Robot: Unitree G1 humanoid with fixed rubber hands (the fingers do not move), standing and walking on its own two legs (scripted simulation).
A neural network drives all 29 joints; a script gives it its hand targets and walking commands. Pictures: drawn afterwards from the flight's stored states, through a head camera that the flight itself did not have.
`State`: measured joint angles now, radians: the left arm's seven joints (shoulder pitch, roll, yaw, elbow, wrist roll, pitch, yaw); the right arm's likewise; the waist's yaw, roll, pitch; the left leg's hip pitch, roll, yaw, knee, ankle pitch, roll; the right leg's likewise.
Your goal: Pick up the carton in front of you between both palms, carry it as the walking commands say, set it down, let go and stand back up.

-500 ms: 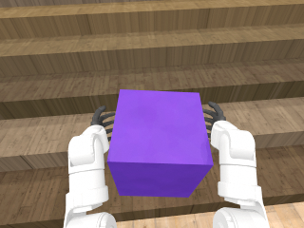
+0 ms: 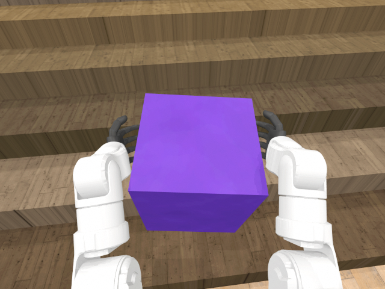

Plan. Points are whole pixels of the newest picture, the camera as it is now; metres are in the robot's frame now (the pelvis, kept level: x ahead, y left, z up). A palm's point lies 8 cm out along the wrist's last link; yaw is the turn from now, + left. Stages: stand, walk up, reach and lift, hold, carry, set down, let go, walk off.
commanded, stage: carry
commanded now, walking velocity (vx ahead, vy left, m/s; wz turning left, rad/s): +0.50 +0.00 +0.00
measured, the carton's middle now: (194, 170) +0.34 +0.00 +0.08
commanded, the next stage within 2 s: none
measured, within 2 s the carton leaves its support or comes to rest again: neither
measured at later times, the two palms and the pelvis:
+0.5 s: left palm (140, 104) +0.51 +0.13 +0.14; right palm (255, 94) +0.54 -0.17 +0.13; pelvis +0.19 -0.05 +0.01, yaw +0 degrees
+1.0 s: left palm out of the picture +0.83 +0.13 +0.34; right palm out of the picture +0.82 -0.18 +0.36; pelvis +0.48 -0.02 +0.17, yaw +1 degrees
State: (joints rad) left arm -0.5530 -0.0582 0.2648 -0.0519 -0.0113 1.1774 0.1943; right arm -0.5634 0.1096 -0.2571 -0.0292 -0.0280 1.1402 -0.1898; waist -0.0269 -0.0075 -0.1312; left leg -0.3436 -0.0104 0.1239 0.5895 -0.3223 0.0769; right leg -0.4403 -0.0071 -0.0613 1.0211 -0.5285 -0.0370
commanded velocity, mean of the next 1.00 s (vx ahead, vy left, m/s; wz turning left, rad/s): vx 0.50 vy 0.00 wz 0.00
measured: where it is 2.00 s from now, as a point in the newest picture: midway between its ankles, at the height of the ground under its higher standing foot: (190, 103)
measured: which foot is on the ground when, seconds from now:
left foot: down 0.00-0.30, up 0.32-0.66, down 0.68-1.00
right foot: up 0.00-0.22, down 0.24-0.68, up 0.70-1.00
